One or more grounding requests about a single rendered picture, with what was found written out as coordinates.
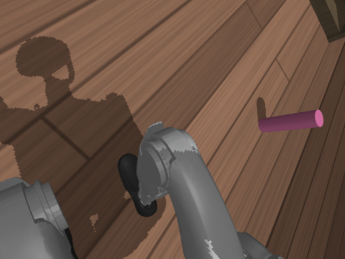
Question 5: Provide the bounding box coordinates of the right robot foot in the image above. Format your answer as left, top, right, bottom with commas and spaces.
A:
118, 154, 157, 217

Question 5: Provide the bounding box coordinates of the right robot hand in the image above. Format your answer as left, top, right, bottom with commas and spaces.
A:
236, 230, 273, 259

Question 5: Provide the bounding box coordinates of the left robot foot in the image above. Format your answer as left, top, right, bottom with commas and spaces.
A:
64, 228, 78, 259

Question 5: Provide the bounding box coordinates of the bookshelf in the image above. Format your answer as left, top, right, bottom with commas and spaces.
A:
309, 0, 345, 43

